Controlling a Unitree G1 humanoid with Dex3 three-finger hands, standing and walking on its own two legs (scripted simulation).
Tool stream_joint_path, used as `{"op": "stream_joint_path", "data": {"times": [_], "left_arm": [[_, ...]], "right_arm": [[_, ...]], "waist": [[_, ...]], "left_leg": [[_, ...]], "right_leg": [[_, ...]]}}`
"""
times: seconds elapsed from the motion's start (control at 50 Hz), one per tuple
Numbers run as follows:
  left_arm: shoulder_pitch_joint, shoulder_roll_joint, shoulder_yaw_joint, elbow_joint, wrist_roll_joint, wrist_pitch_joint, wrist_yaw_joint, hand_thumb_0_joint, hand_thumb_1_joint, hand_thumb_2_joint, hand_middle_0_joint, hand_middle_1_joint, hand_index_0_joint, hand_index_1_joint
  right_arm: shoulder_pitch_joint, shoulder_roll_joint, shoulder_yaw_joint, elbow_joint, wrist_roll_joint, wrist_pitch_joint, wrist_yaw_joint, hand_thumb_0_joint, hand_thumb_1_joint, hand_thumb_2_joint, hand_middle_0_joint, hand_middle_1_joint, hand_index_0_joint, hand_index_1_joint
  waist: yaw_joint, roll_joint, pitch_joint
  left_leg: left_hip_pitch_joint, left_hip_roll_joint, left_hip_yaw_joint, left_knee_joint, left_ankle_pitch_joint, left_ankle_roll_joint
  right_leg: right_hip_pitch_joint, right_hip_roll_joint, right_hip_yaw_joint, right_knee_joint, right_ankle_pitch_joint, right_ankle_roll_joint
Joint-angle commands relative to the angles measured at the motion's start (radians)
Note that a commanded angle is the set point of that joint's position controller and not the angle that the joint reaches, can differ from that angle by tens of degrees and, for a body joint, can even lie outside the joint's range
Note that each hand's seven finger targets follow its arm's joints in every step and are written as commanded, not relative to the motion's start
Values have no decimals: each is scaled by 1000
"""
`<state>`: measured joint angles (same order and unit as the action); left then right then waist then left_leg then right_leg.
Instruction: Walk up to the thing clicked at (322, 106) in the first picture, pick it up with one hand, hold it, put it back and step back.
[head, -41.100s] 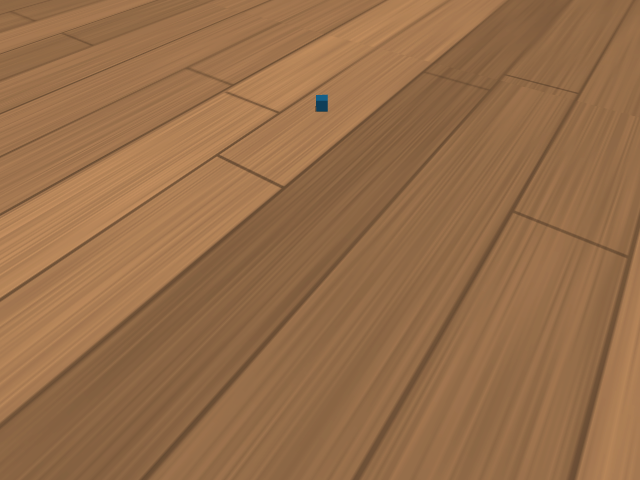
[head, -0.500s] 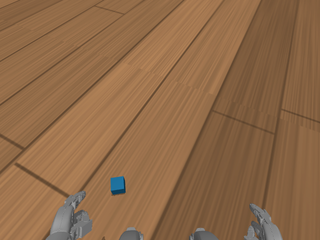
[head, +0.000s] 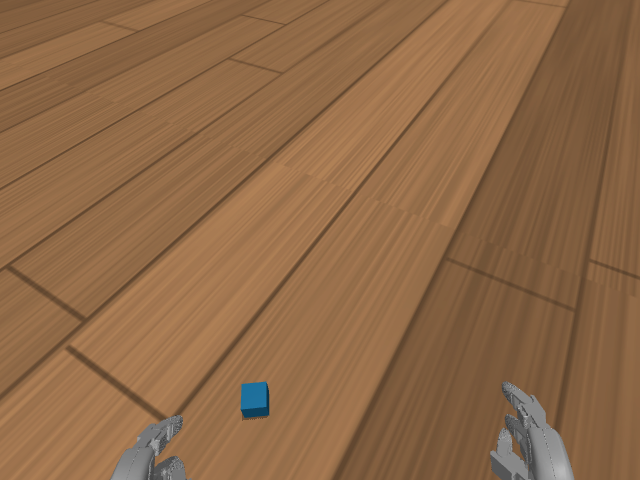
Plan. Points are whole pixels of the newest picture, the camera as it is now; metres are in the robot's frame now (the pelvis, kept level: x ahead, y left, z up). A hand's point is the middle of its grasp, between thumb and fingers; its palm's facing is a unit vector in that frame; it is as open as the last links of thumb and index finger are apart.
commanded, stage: home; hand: left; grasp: from above
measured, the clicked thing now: (255, 399) +0.48 +0.22 -0.68
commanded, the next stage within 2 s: stand in 1.68 s
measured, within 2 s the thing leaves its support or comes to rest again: neither
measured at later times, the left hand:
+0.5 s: hand out of the picture +0.16 +0.18 -0.05, palm faces +0.04 -0.98 -0.20, open 7.4 cm
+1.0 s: hand out of the picture +0.15 +0.18 -0.05, palm faces +0.04 -0.98 -0.20, open 7.4 cm
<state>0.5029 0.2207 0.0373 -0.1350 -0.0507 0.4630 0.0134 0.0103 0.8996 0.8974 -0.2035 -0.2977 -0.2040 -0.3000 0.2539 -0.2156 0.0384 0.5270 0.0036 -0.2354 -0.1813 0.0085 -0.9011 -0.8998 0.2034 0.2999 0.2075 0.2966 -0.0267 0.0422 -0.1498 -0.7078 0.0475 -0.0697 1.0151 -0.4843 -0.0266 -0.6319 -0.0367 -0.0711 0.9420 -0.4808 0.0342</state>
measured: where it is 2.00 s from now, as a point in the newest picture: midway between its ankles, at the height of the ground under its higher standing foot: outside the picture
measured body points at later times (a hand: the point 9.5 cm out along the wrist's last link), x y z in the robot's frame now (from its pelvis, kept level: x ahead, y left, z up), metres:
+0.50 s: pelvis +0.00 +0.00 +0.00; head +0.01 +0.00 +0.45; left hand +0.15 +0.23 -0.03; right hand +0.15 -0.25 -0.06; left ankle +0.01 +0.13 -0.68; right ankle -0.01 -0.14 -0.68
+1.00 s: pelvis -0.01 +0.00 +0.00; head +0.01 +0.01 +0.45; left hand +0.15 +0.23 -0.03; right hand +0.15 -0.24 -0.06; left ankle +0.01 +0.13 -0.68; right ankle -0.01 -0.14 -0.68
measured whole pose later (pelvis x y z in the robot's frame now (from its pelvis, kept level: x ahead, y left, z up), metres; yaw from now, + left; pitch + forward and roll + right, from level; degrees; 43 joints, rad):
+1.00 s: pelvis -0.01 +0.00 +0.00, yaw -1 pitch +9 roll -3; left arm 0.49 0.23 0.03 -0.13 -0.05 0.48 0.01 0.01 0.90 0.90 -0.20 -0.30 -0.20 -0.30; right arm 0.28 -0.21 0.03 0.55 0.01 -0.24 -0.19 0.01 -0.90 -0.90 0.20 0.30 0.21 0.30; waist -0.03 0.05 -0.15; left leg -0.71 0.05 -0.06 1.02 -0.48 -0.03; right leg -0.64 -0.03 -0.06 0.95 -0.47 0.03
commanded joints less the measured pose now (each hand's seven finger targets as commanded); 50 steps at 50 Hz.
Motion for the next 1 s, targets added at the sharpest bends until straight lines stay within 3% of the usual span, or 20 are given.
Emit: {"op": "stream_joint_path", "data": {"times": [0.0, 0.16, 0.24, 0.8, 0.98], "left_arm": [[-28, 106, 61, -198, 12, -49, 14, 0, 895, 896, -199, -297, -199, -297], [-24, 103, 58, -188, 9, -43, 17, 0, 890, 894, -199, -297, -199, -297], [-27, 102, 62, -185, 6, -43, 15, 0, 888, 892, -199, -296, -198, -296], [-31, 101, 50, -183, 10, -29, 9, 0, 899, 899, -200, -298, -200, -298], [-50, 102, 55, -201, 3, -35, 6, 0, 900, 900, -200, -299, -200, -299]], "right_arm": [[-49, -123, -58, -140, -3, -60, -11, 0, -899, -900, 200, 300, 200, 300], [-52, -124, -61, -133, -2, -60, -12, 0, -899, -900, 200, 300, 200, 300], [-52, -124, -61, -133, -2, -62, -12, 0, -899, -900, 200, 300, 200, 300], [-55, -120, -59, -133, 1, -70, -16, 0, -899, -900, 200, 300, 200, 300], [-55, -124, -60, -137, 2, -73, -14, 0, -900, -900, 200, 300, 200, 300]], "waist": [[-15, 13, -108], [-8, 10, -95], [-4, 4, -87], [-8, 16, -69], [-13, 11, -71]], "left_leg": [[139, -46, 37, -162, 240, 32], [137, -42, 36, -164, 255, 31], [119, -44, 34, -174, 207, 32], [117, -39, 36, -180, 175, 31], [105, -35, 20, -197, 109, 31]], "right_leg": [[40, 54, -12, -144, 226, -25], [41, 56, -15, -143, 237, -25], [37, 57, -17, -151, 194, -24], [19, 56, -13, -153, 160, -26], [10, 59, -16, -150, 107, -25]]}}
